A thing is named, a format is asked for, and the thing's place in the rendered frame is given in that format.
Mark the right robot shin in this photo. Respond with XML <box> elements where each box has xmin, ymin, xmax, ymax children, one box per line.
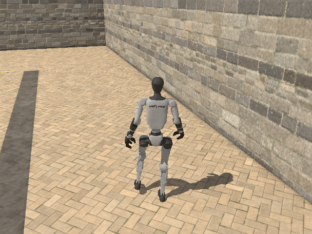
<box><xmin>160</xmin><ymin>163</ymin><xmax>168</xmax><ymax>195</ymax></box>

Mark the robot left forearm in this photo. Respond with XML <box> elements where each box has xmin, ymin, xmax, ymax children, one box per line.
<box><xmin>126</xmin><ymin>118</ymin><xmax>137</xmax><ymax>138</ymax></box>

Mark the left robot hand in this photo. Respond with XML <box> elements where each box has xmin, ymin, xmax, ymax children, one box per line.
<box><xmin>125</xmin><ymin>136</ymin><xmax>136</xmax><ymax>149</ymax></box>

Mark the humanoid robot head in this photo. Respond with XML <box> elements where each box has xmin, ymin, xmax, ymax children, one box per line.
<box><xmin>149</xmin><ymin>77</ymin><xmax>166</xmax><ymax>100</ymax></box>

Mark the robot right upper arm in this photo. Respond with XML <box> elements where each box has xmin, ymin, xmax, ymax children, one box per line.
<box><xmin>167</xmin><ymin>98</ymin><xmax>180</xmax><ymax>124</ymax></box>

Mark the robot left upper arm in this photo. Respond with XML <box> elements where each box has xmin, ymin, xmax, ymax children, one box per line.
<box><xmin>133</xmin><ymin>98</ymin><xmax>147</xmax><ymax>125</ymax></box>

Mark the right robot hand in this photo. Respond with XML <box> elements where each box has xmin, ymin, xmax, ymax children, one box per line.
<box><xmin>173</xmin><ymin>131</ymin><xmax>184</xmax><ymax>139</ymax></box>

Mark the robot right forearm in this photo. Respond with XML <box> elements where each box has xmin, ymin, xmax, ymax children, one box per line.
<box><xmin>175</xmin><ymin>117</ymin><xmax>183</xmax><ymax>133</ymax></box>

